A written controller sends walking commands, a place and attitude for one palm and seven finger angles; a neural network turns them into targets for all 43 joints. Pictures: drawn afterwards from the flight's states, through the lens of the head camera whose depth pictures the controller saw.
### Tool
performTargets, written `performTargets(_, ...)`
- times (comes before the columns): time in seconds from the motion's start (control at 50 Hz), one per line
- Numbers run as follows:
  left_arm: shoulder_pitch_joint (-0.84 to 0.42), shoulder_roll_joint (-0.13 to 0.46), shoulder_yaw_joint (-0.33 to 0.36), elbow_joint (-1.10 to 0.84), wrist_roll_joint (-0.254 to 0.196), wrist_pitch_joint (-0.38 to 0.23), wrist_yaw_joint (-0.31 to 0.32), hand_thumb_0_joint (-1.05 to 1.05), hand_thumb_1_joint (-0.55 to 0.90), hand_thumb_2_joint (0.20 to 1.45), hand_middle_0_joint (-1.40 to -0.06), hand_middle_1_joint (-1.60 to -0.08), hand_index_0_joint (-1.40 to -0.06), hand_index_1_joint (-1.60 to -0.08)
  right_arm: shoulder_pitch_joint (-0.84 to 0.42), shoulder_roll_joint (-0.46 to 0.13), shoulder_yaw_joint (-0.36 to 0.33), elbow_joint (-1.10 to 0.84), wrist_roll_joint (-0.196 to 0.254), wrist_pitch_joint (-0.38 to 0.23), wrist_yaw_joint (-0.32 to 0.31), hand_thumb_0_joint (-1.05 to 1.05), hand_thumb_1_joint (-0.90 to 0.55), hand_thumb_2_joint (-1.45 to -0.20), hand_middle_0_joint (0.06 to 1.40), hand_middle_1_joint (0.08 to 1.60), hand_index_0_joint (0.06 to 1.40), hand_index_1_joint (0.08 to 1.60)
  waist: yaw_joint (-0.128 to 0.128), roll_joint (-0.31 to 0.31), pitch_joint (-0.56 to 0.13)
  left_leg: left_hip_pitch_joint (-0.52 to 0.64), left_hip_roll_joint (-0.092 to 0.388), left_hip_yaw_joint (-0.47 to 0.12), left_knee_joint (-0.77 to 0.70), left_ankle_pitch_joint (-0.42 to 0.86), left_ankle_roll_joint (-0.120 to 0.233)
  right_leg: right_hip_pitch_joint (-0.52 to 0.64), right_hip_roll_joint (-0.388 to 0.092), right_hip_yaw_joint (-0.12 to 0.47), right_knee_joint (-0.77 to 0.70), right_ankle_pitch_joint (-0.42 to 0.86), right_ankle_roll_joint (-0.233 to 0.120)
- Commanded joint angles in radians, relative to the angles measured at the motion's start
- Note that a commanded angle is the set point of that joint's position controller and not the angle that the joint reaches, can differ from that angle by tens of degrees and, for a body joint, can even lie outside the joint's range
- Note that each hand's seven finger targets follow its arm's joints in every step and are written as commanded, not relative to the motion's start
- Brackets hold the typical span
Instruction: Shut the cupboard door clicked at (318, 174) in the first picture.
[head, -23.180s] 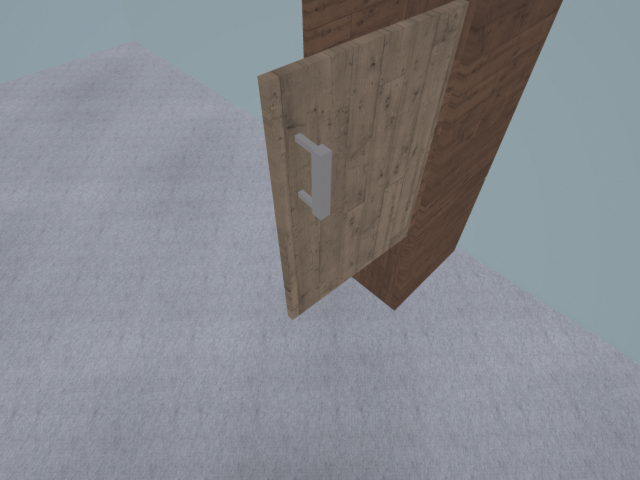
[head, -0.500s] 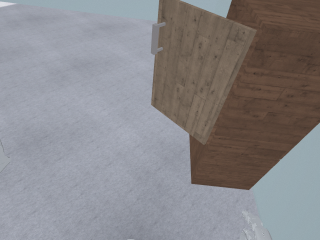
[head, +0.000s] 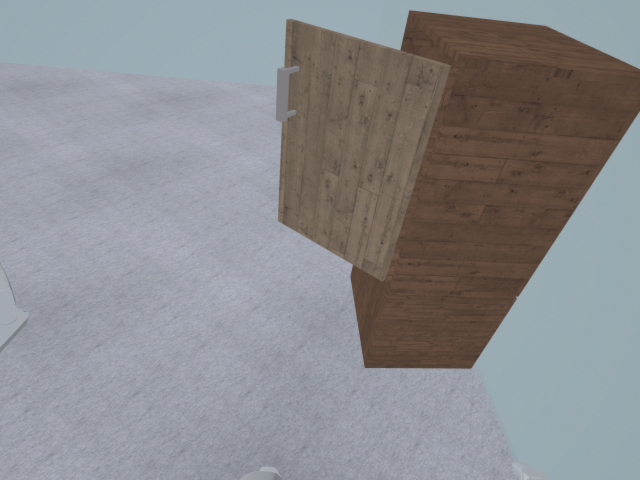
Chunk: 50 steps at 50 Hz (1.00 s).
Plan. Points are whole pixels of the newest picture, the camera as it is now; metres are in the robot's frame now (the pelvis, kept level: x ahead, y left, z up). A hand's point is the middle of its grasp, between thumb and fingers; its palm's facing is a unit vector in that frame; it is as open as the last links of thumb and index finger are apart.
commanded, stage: stop stepping back and stand still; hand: left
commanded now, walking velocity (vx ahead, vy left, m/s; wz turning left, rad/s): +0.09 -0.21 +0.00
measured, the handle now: (288, 93) +0.95 +0.15 +0.13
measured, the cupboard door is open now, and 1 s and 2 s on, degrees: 50 50 50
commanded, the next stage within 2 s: let the arm hang, fingers relaxed in 1.46 s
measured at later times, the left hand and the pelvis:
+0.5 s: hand out of the picture +0.06 +0.37 +0.20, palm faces +0.52 -0.77 -0.38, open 7.4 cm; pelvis -0.14 +0.08 +0.03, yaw +2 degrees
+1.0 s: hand out of the picture +0.11 +0.31 +0.20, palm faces +0.44 -0.78 -0.45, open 7.4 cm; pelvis -0.09 +0.06 +0.02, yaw -1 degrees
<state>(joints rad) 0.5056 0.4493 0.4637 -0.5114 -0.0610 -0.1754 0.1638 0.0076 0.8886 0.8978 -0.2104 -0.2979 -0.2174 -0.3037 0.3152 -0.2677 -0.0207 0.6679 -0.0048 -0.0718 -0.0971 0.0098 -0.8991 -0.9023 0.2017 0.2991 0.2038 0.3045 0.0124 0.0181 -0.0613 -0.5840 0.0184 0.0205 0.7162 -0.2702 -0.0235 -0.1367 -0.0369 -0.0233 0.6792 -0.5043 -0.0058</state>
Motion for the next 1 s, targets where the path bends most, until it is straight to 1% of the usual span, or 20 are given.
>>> performTargets(0.0, -0.415, 0.186, 0.041, -0.288, 0.008, -0.055, 0.013, 0.000, 0.900, 0.900, -0.200, -0.300, -0.200, -0.300, -0.201, -0.117, -0.031, -0.163, -0.006, -0.104, -0.007, 0.000, -0.900, -0.900, 0.200, 0.300, 0.200, 0.300, -0.040, 0.487, 0.051, 0.101, 0.175, -0.501, -0.762, -0.759, -0.140, -0.167, 0.217, -0.081, 0.360, -0.188, -0.008)
performTargets(0.04, -0.301, 0.240, 0.113, -0.383, 0.009, -0.066, -0.011, 0.000, 0.900, 0.900, -0.200, -0.300, -0.200, -0.300, -0.224, -0.081, -0.053, -0.186, -0.014, -0.128, 0.036, 0.000, -0.900, -0.900, 0.200, 0.300, 0.200, 0.300, 0.032, 0.466, -0.080, 0.068, 0.137, -0.270, -0.797, -0.620, -0.264, 0.012, 0.275, -0.142, 0.516, -0.149, -0.013)
performTargets(0.08, 0.015, 0.238, 0.158, -0.376, -0.016, -0.068, -0.029, 0.000, 0.900, 0.900, -0.200, -0.300, -0.200, -0.300, -0.210, -0.031, -0.065, -0.199, -0.009, -0.111, 0.075, 0.000, -0.900, -0.900, 0.200, 0.300, 0.200, 0.300, 0.068, 0.396, -0.179, 0.074, 0.021, 0.068, -0.593, -0.333, -0.241, 0.161, 0.262, -0.229, 0.333, -0.141, -0.048)
performTargets(0.1, 0.175, 0.276, 0.226, -0.348, -0.020, -0.075, -0.020, 0.000, 0.900, 0.900, -0.200, -0.300, -0.200, -0.300, -0.193, -0.015, -0.057, -0.206, 0.011, -0.101, 0.088, 0.000, -0.900, -0.900, 0.200, 0.300, 0.200, 0.300, 0.091, 0.238, -0.190, 0.103, -0.042, 0.174, -0.247, -0.271, -0.194, 0.096, 0.172, -0.178, 0.063, -0.156, -0.115)
performTargets(0.12, 0.234, 0.295, 0.236, -0.390, -0.020, -0.071, -0.020, 0.000, 0.900, 0.900, -0.200, -0.300, -0.200, -0.300, -0.185, 0.014, -0.041, -0.194, 0.039, -0.073, 0.100, 0.000, -0.900, -0.900, 0.200, 0.300, 0.200, 0.300, 0.071, -0.246, -0.089, 0.140, -0.093, 0.147, 0.520, -0.195, -0.144, -0.296, -0.131, 0.150, -0.280, -0.198, -0.205)
performTargets(0.14, 0.055, 0.290, 0.236, -0.482, -0.010, -0.076, -0.029, 0.000, 0.900, 0.900, -0.200, -0.300, -0.200, -0.300, -0.222, -0.030, -0.058, -0.199, 0.036, -0.058, 0.086, 0.000, -0.900, -0.900, 0.200, 0.300, 0.200, 0.300, -0.004, -0.375, 0.103, -0.131, -0.080, -0.124, 0.980, -0.238, -0.058, -0.625, -0.353, 0.531, -0.482, -0.287, -0.281)
performTargets(0.16, -0.111, 0.409, 0.329, -0.450, -0.056, -0.082, -0.030, 0.000, 0.900, 0.900, -0.200, -0.300, -0.200, -0.300, -0.187, 0.002, -0.030, -0.170, -0.005, -0.051, 0.077, 0.000, -0.900, -0.900, 0.200, 0.300, 0.200, 0.300, -0.069, -0.184, 0.060, -0.118, -0.004, -0.124, 1.072, -0.150, -0.039, -0.652, -0.394, 0.468, -0.538, -0.332, -0.291)
performTargets(0.18, -0.125, 0.361, 0.292, -0.275, -0.035, -0.081, -0.027, 0.000, 0.900, 0.900, -0.200, -0.300, -0.200, -0.300, -0.200, 0.032, 0.010, -0.199, -0.024, -0.044, 0.074, 0.000, -0.900, -0.900, 0.200, 0.300, 0.200, 0.300, -0.051, -0.131, 0.041, -0.059, 0.074, -0.083, 0.863, -0.083, -0.034, -0.588, -0.314, 0.403, -0.557, -0.461, -0.129)
performTargets(0.24, -0.167, 0.193, 0.144, -0.049, 0.021, -0.059, 0.003, 0.000, 0.900, 0.900, -0.200, -0.300, -0.200, -0.300, -0.187, -0.030, -0.019, -0.146, 0.002, -0.061, 0.012, 0.000, -0.900, -0.900, 0.200, 0.300, 0.200, 0.300, -0.025, -0.027, 0.135, 0.099, 0.104, -0.012, 0.312, -0.237, 0.034, -0.487, -0.254, 0.401, -0.460, -0.397, -0.209)
performTargets(0.3, -0.240, 0.092, -0.015, 0.002, 0.029, -0.042, 0.024, 0.000, 0.900, 0.900, -0.200, -0.300, -0.200, -0.300, -0.138, -0.040, 0.006, -0.130, 0.000, -0.088, -0.012, 0.000, -0.900, -0.900, 0.200, 0.300, 0.200, 0.300, -0.054, 0.041, 0.072, 0.379, 0.019, 0.116, -0.244, -0.203, 0.047, -0.337, -0.108, 0.130, -0.175, -0.140, -0.116)
performTargets(0.34, -0.344, 0.115, -0.032, -0.136, 0.036, -0.069, 0.034, 0.000, 0.900, 0.900, -0.200, -0.300, -0.200, -0.300, -0.128, -0.090, -0.008, -0.183, 0.007, -0.085, -0.003, 0.000, -0.900, -0.900, 0.200, 0.300, 0.200, 0.300, -0.057, 0.360, 0.100, 0.535, 0.358, -0.447, -0.481, -0.313, 0.171, -0.623, 0.064, -0.055, 0.313, -0.036, 0.004)
performTargets(0.36, -0.275, 0.133, 0.005, -0.113, 0.038, -0.079, 0.024, 0.000, 0.900, 0.900, -0.200, -0.300, -0.200, -0.300, -0.163, -0.087, -0.029, -0.195, 0.011, -0.071, 0.001, 0.000, -0.900, -0.900, 0.200, 0.300, 0.200, 0.300, -0.039, 0.161, 0.043, 0.478, 0.412, -0.431, -0.497, -0.226, 0.214, -0.567, 0.039, -0.013, 0.458, 0.040, 0.009)
performTargets(0.42, -0.154, 0.125, 0.011, -0.222, 0.037, -0.075, -0.009, 0.000, 0.900, 0.900, -0.200, -0.300, -0.200, -0.300, -0.191, -0.058, -0.031, -0.195, 0.006, -0.057, 0.044, 0.000, -0.900, -0.900, 0.200, 0.300, 0.200, 0.300, -0.040, 0.038, 0.092, 0.361, 0.390, -0.426, -0.552, -0.338, 0.188, -0.579, -0.022, 0.058, 0.484, 0.177, 0.001)
performTargets(0.56, -0.070, 0.177, 0.088, -0.288, 0.049, -0.059, 0.026, 0.000, 0.900, 0.900, -0.200, -0.300, -0.200, -0.300, -0.198, -0.038, -0.020, -0.192, -0.007, -0.035, 0.029, 0.000, -0.900, -0.900, 0.200, 0.300, 0.200, 0.300, -0.021, 0.303, 0.041, 0.241, 0.289, -0.097, -0.621, -0.420, 0.101, -0.249, 0.046, -0.105, 0.159, 0.179, -0.005)
performTargets(0.66, -0.018, 0.159, 0.084, -0.146, 0.031, -0.026, 0.036, 0.000, 0.900, 0.900, -0.200, -0.300, -0.200, -0.300, -0.168, -0.041, -0.016, -0.192, 0.000, -0.023, 0.013, 0.000, -0.900, -0.900, 0.200, 0.300, 0.200, 0.300, -0.032, 0.205, 0.007, 0.258, 0.230, -0.022, -0.416, -0.293, 0.085, -0.016, 0.092, -0.157, -0.229, 0.119, -0.011)
performTargets(0.7, 0.009, 0.155, 0.078, -0.114, 0.033, -0.012, 0.036, 0.000, 0.900, 0.900, -0.200, -0.300, -0.200, -0.300, -0.149, -0.036, -0.015, -0.188, 0.007, -0.018, 0.022, 0.000, -0.900, -0.900, 0.200, 0.300, 0.200, 0.300, -0.038, 0.072, -0.031, 0.136, 0.153, 0.037, -0.161, -0.144, 0.066, 0.115, -0.024, 0.002, -0.292, 0.182, -0.075)
performTargets(0.74, -0.045, 0.240, 0.136, -0.139, 0.024, -0.035, 0.049, 0.000, 0.900, 0.900, -0.200, -0.300, -0.200, -0.300, -0.161, -0.029, -0.012, -0.189, 0.008, -0.027, 0.029, 0.000, -0.900, -0.900, 0.200, 0.300, 0.200, 0.300, -0.021, -0.170, -0.010, -0.083, 0.027, 0.070, 0.212, -0.168, 0.011, 0.170, -0.289, 0.359, -0.336, 0.593, -0.220)
performTargets(0.78, -0.048, 0.181, 0.093, -0.158, 0.019, -0.051, 0.049, 0.000, 0.900, 0.900, -0.200, -0.300, -0.200, -0.300, -0.173, -0.045, -0.034, -0.178, 0.025, -0.047, 0.034, 0.000, -0.900, -0.900, 0.200, 0.300, 0.200, 0.300, -0.018, -0.246, -0.009, -0.097, 0.049, -0.012, 0.329, -0.230, 0.000, 0.153, -0.314, 0.337, -0.293, 0.745, -0.258)
performTargets(0.9, -0.035, 0.200, 0.134, -0.250, 0.018, -0.101, 0.057, 0.000, 0.900, 0.900, -0.200, -0.300, -0.200, -0.300, -0.188, -0.035, -0.026, -0.174, 0.007, -0.039, 0.010, 0.000, -0.900, -0.900, 0.200, 0.300, 0.200, 0.300, -0.037, -0.045, 0.000, 0.341, 0.014, 0.091, -0.185, 0.165, 0.015, -0.087, -0.146, 0.038, -0.178, 0.558, -0.092)
performTargets(0.98, 0.008, 0.179, 0.132, -0.211, 0.020, -0.117, 0.040, 0.000, 0.900, 0.900, -0.200, -0.300, -0.200, -0.300, -0.173, -0.047, -0.027, -0.183, -0.004, -0.059, 0.011, 0.000, -0.900, -0.900, 0.200, 0.300, 0.200, 0.300, -0.029, 0.317, -0.040, 0.462, 0.269, -0.292, -0.370, 0.500, 0.133, -0.209, 0.031, -0.020, 0.057, 0.096, 0.010)
